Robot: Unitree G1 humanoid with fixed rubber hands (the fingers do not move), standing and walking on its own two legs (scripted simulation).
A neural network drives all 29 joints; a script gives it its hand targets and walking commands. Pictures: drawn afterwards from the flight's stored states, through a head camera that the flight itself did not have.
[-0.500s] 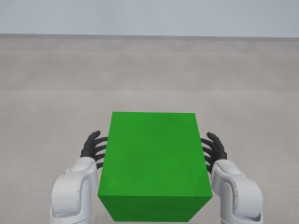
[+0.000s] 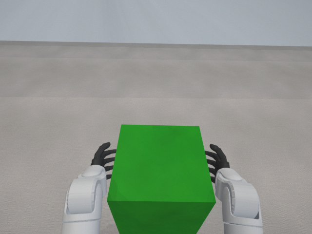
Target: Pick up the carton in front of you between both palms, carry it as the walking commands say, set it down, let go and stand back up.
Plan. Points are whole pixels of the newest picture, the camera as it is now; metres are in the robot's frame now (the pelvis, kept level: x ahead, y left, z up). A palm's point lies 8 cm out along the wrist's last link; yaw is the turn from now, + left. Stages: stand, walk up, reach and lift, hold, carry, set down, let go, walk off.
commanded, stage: carry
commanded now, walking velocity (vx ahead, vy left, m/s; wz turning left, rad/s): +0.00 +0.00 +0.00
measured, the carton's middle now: (158, 182) +0.28 +0.00 -0.01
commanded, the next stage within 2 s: hold in 0.62 s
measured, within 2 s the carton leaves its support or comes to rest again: neither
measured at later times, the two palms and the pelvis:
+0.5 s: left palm (102, 176) +0.27 +0.15 +0.03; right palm (218, 178) +0.27 -0.15 +0.04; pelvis -0.03 +0.00 +0.00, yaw +0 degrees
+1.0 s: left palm (112, 178) +0.26 +0.12 +0.04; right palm (234, 194) +0.22 -0.18 +0.05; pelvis -0.05 +0.01 +0.01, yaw -7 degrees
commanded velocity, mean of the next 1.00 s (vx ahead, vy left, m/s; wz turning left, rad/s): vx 0.00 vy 0.00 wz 0.00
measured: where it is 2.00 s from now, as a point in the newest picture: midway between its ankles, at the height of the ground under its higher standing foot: outside the picture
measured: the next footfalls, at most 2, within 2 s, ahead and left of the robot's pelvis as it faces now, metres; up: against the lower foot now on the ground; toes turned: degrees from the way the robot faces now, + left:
none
